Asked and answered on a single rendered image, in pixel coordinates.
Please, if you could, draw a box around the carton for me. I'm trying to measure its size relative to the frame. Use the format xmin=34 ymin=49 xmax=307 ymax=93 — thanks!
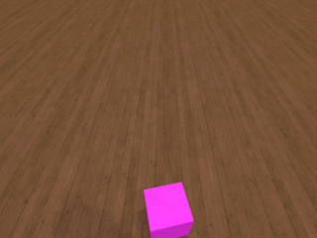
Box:
xmin=144 ymin=182 xmax=194 ymax=238

